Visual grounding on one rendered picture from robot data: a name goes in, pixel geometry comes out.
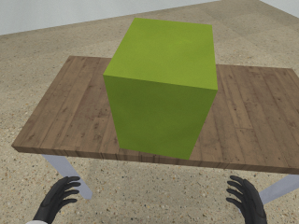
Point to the robot right hand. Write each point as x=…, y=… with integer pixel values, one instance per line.
x=251, y=205

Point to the carton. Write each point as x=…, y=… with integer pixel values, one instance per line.
x=161, y=83

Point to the robot left hand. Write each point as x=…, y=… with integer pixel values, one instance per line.
x=54, y=200

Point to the table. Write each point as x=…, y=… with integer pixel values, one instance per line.
x=252, y=124

